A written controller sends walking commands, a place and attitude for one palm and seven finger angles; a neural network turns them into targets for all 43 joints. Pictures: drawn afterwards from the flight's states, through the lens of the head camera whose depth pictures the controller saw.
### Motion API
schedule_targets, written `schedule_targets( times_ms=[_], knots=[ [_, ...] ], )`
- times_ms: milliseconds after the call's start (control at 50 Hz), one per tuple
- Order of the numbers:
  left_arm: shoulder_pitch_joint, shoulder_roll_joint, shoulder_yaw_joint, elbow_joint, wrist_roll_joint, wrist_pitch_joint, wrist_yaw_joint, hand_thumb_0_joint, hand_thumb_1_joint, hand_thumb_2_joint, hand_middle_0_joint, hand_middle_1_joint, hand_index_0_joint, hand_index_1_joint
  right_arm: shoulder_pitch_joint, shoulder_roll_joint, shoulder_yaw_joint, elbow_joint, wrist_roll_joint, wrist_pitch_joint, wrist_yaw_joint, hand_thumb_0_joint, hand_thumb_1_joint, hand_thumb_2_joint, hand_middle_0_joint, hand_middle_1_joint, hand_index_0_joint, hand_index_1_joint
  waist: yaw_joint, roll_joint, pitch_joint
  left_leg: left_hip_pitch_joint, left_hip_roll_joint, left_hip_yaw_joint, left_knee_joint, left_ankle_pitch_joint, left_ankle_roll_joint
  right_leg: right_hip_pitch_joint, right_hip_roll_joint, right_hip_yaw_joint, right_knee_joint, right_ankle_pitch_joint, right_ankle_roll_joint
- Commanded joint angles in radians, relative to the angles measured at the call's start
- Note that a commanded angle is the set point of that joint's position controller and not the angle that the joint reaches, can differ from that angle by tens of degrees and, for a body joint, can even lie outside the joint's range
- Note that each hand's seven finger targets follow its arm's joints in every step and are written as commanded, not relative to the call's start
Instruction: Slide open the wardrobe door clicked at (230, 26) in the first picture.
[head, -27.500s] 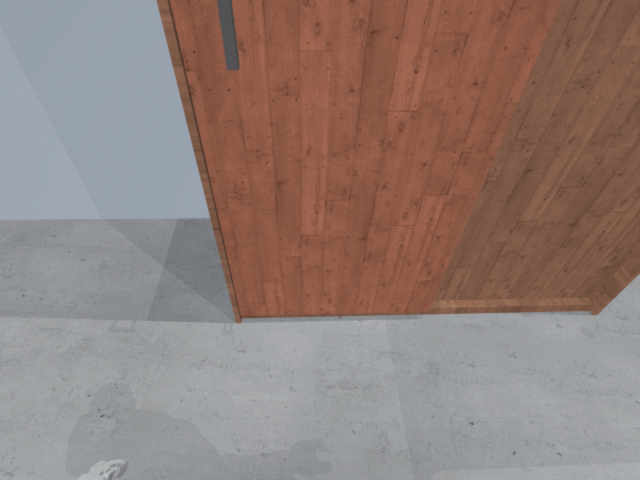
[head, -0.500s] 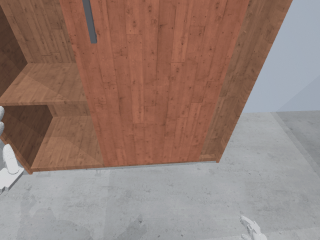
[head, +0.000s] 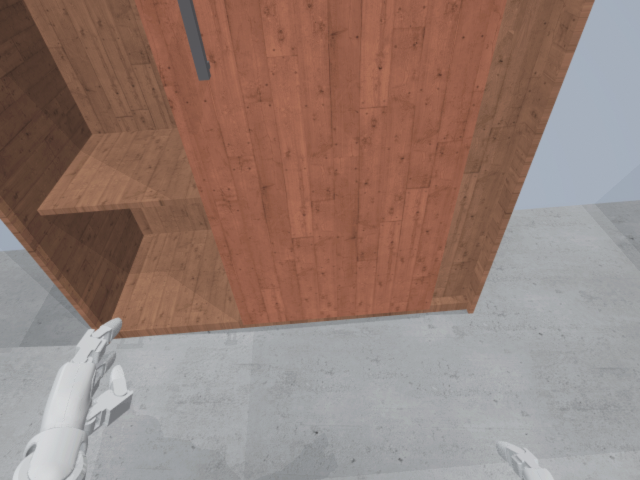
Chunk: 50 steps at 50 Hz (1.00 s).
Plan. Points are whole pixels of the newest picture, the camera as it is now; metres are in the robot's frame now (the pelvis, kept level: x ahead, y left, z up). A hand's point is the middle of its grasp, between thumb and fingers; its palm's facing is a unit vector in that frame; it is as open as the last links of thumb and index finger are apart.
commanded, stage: let the arm hang, fingers relaxed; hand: left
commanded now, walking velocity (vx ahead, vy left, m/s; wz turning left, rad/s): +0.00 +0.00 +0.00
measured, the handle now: (195, 31) +0.78 +0.25 +0.27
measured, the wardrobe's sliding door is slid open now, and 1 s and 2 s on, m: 0.50 0.50 0.50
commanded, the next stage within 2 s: look to check the result in 0.98 s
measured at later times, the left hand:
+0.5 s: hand out of the picture +0.00 +0.24 -0.15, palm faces -0.03 -0.97 -0.25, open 7.3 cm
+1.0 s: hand out of the picture +0.06 +0.22 -0.15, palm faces -0.06 -0.98 -0.21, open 7.3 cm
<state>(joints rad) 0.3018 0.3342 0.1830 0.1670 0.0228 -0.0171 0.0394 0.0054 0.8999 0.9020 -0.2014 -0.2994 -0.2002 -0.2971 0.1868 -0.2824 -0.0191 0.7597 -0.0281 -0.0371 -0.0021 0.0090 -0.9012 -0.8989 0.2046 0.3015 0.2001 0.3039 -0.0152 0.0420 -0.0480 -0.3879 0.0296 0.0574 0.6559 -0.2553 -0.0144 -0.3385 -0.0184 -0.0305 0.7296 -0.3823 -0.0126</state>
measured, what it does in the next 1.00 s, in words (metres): stands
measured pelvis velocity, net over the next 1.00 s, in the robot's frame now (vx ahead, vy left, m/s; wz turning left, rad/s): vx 0.02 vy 0.04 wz -0.03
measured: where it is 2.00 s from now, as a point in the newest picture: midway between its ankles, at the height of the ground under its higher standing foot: outside the picture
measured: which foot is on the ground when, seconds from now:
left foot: down 0.00-1.00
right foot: down 0.00-1.00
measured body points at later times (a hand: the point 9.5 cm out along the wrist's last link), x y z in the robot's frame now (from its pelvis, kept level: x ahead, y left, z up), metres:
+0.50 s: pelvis +0.00 +0.04 +0.03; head +0.04 +0.04 +0.47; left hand +0.00 +0.29 -0.13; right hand +0.03 -0.21 -0.13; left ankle +0.03 +0.14 -0.72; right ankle +0.00 -0.10 -0.72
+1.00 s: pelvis +0.02 +0.04 +0.03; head +0.04 +0.04 +0.48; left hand +0.06 +0.27 -0.13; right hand +0.02 -0.19 -0.13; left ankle +0.03 +0.14 -0.72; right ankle +0.00 -0.10 -0.72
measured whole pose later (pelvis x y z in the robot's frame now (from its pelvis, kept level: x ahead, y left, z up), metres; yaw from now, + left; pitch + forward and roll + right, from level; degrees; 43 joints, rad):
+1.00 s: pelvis +0.02 +0.04 +0.03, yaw -2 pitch -1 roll +0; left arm 0.18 0.18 -0.01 1.14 0.02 0.01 0.03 0.01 0.91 0.90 -0.20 -0.30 -0.20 -0.30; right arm 0.21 -0.17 0.00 1.14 -0.01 0.01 -0.02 0.00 -0.91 -0.90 0.20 0.30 0.20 0.30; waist -0.02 -0.01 0.06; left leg -0.17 -0.02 0.08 0.37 -0.19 0.04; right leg -0.14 -0.04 0.01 0.38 -0.22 0.03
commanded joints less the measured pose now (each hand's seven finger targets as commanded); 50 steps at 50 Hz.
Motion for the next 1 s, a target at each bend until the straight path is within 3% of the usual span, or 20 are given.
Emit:
schedule_targets(
  times_ms=[0,20,40,60,100,120,140,160,180,220,260,280,320,460,560,640,780,840,980],
  knots=[
    [0.036,0.108,-0.083,0.254,0.015,-0.001,-0.034,0.000,0.900,0.900,-0.200,-0.300,-0.200,-0.300,-0.041,-0.090,-0.031,-0.088,-0.003,0.009,0.007,0.000,-0.900,-0.900,0.200,0.300,0.200,0.300,0.024,-0.385,-0.012,-0.089,-0.009,-0.030,0.089,-0.113,0.013,0.118,-0.261,0.312,-0.326,0.471,-0.100],
    [-0.012,0.115,-0.091,0.308,0.012,0.001,-0.034,0.000,0.900,0.900,-0.200,-0.300,-0.200,-0.300,-0.027,-0.108,-0.041,-0.066,0.000,0.031,0.004,0.000,-0.900,-0.900,0.200,0.300,0.200,0.300,0.011,-0.358,0.033,-0.041,-0.010,-0.054,0.147,-0.236,0.012,0.045,-0.283,0.319,-0.370,0.409,-0.142],
    [-0.055,0.120,-0.098,0.350,0.015,0.007,-0.030,0.000,0.900,0.900,-0.200,-0.300,-0.200,-0.300,-0.034,-0.116,-0.046,-0.053,-0.005,0.048,0.003,0.000,-0.900,-0.900,0.200,0.300,0.200,0.300,0.004,-0.337,0.088,-0.039,-0.005,-0.061,0.172,-0.229,0.018,0.011,-0.258,0.311,-0.386,0.368,-0.149],
    [-0.074,0.110,-0.106,0.393,0.015,0.012,-0.027,0.000,0.900,0.900,-0.200,-0.300,-0.200,-0.300,-0.032,-0.106,-0.043,-0.033,-0.006,0.056,0.003,0.000,-0.900,-0.900,0.200,0.300,0.200,0.300,-0.004,-0.270,0.108,-0.031,-0.004,-0.056,0.157,-0.194,0.019,0.020,-0.237,0.295,-0.377,0.392,-0.148],
    [-0.092,0.094,-0.118,0.477,0.008,0.014,-0.017,0.000,0.900,0.900,-0.200,-0.300,-0.200,-0.300,0.019,-0.068,-0.031,0.016,0.000,0.059,0.001,0.000,-0.900,-0.900,0.200,0.300,0.200,0.300,-0.026,-0.137,0.075,0.058,0.008,-0.052,-0.013,-0.053,0.018,0.081,-0.201,0.234,-0.310,0.504,-0.119],
    [-0.088,0.079,-0.125,0.521,0.002,0.012,-0.016,0.000,0.900,0.900,-0.200,-0.300,-0.200,-0.300,0.044,-0.057,-0.023,0.045,0.002,0.053,0.000,0.000,-0.900,-0.900,0.200,0.300,0.200,0.300,-0.028,-0.060,0.039,0.140,0.026,-0.069,-0.127,0.139,0.023,0.090,-0.162,0.189,-0.267,0.479,-0.080],
    [-0.065,0.046,-0.135,0.562,-0.005,0.012,-0.015,0.000,0.900,0.900,-0.200,-0.300,-0.200,-0.300,0.034,-0.064,-0.014,0.068,0.001,0.042,-0.004,0.000,-0.900,-0.900,0.200,0.300,0.200,0.300,-0.008,0.038,0.004,0.197,0.066,-0.116,-0.187,0.306,0.036,0.103,-0.098,0.139,-0.224,0.428,-0.041],
    [-0.037,0.020,-0.146,0.605,-0.010,0.015,-0.015,0.000,0.900,0.900,-0.200,-0.300,-0.200,-0.300,0.009,-0.072,-0.009,0.085,0.000,0.037,-0.010,0.000,-0.900,-0.900,0.200,0.300,0.200,0.300,0.019,0.098,-0.009,0.200,0.098,-0.139,-0.193,0.341,0.054,0.116,-0.067,0.110,-0.239,0.336,-0.020],
    [-0.013,-0.007,-0.135,0.628,-0.001,0.018,-0.014,0.000,0.900,0.900,-0.200,-0.300,-0.200,-0.300,-0.005,-0.075,-0.014,0.086,-0.004,0.041,-0.014,0.000,-0.900,-0.900,0.200,0.300,0.200,0.300,0.028,0.083,-0.011,0.181,0.112,-0.150,-0.204,0.254,0.067,0.136,-0.053,0.099,-0.284,0.239,-0.018],
    [-0.033,0.011,-0.141,0.698,-0.004,0.026,-0.016,0.000,0.900,0.900,-0.200,-0.300,-0.200,-0.300,-0.014,-0.051,-0.008,0.126,-0.001,0.051,-0.015,0.000,-0.900,-0.900,0.200,0.300,0.200,0.300,0.022,0.176,0.037,0.131,0.084,-0.137,-0.254,0.084,0.056,0.144,-0.058,0.105,-0.330,0.160,-0.020],
    [-0.029,0.007,-0.148,0.749,-0.007,0.024,-0.019,0.000,0.900,0.900,-0.200,-0.300,-0.200,-0.300,-0.004,-0.051,-0.007,0.154,0.001,0.053,-0.018,0.000,-0.900,-0.900,0.200,0.300,0.200,0.300,0.021,0.135,0.029,0.139,0.084,-0.137,-0.278,0.033,0.053,0.160,-0.058,0.104,-0.359,0.154,-0.024],
    [-0.034,0.013,-0.150,0.769,-0.005,0.022,-0.019,0.000,0.900,0.900,-0.200,-0.300,-0.200,-0.300,0.012,-0.058,-0.010,0.163,0.004,0.053,-0.019,0.000,-0.900,-0.900,0.200,0.300,0.200,0.300,0.017,0.080,0.018,0.161,0.088,-0.141,-0.281,0.054,0.054,0.166,-0.060,0.099,-0.368,0.174,-0.022],
    [-0.045,0.002,-0.159,0.809,-0.005,0.022,-0.019,0.000,0.900,0.900,-0.200,-0.300,-0.200,-0.300,0.028,-0.059,-0.010,0.191,0.005,0.052,-0.020,0.000,-0.900,-0.900,0.200,0.300,0.200,0.300,0.010,0.026,0.011,0.178,0.093,-0.144,-0.306,0.039,0.054,0.166,-0.063,0.094,-0.386,0.162,-0.018],
    [-0.047,-0.006,-0.172,0.898,-0.004,0.020,-0.014,0.000,0.900,0.900,-0.200,-0.300,-0.200,-0.300,0.042,-0.060,-0.006,0.261,0.009,0.044,-0.022,0.000,-0.900,-0.900,0.200,0.300,0.200,0.300,0.010,-0.038,0.049,0.208,0.102,-0.138,-0.353,0.105,0.054,0.160,-0.074,0.079,-0.395,0.200,-0.006],
    [-0.051,-0.009,-0.176,0.930,-0.001,0.023,-0.010,0.000,0.900,0.900,-0.200,-0.300,-0.200,-0.300,0.035,-0.047,-0.001,0.294,0.008,0.044,-0.019,0.000,-0.900,-0.900,0.200,0.300,0.200,0.300,0.013,-0.024,0.099,0.197,0.096,-0.133,-0.385,0.069,0.050,0.139,-0.077,0.080,-0.397,0.179,0.000],
    [-0.057,-0.013,-0.176,0.937,-0.001,0.019,-0.008,0.000,0.900,0.900,-0.200,-0.300,-0.200,-0.300,0.039,-0.038,-0.002,0.311,0.008,0.042,-0.017,0.000,-0.900,-0.900,0.200,0.300,0.200,0.300,0.011,-0.057,0.087,0.218,0.089,-0.121,-0.378,0.103,0.049,0.140,-0.083,0.084,-0.400,0.200,0.003],
    [-0.063,-0.014,-0.172,0.941,0.000,0.014,-0.004,0.000,0.900,0.900,-0.200,-0.300,-0.200,-0.300,0.045,-0.025,-0.001,0.333,0.010,0.037,-0.016,0.000,-0.900,-0.900,0.200,0.300,0.200,0.300,0.011,-0.034,0.075,0.237,0.085,-0.107,-0.366,0.171,0.047,0.157,-0.089,0.088,-0.398,0.240,0.004],
    [-0.070,-0.024,-0.173,0.944,-0.002,0.015,-0.004,0.000,0.900,0.900,-0.200,-0.300,-0.200,-0.300,0.042,-0.016,0.000,0.342,0.009,0.036,-0.018,0.000,-0.900,-0.900,0.200,0.300,0.200,0.300,0.010,-0.008,0.102,0.230,0.083,-0.104,-0.375,0.153,0.044,0.146,-0.087,0.090,-0.402,0.229,0.004],
    [-0.058,-0.030,-0.169,0.949,-0.002,0.013,-0.002,0.000,0.900,0.900,-0.200,-0.300,-0.200,-0.300,0.061,-0.014,-0.002,0.351,0.012,0.034,-0.022,0.000,-0.900,-0.900,0.200,0.300,0.200,0.300,0.009,-0.026,0.073,0.256,0.084,-0.099,-0.360,0.193,0.047,0.163,-0.085,0.087,-0.400,0.252,0.003]
  ],
)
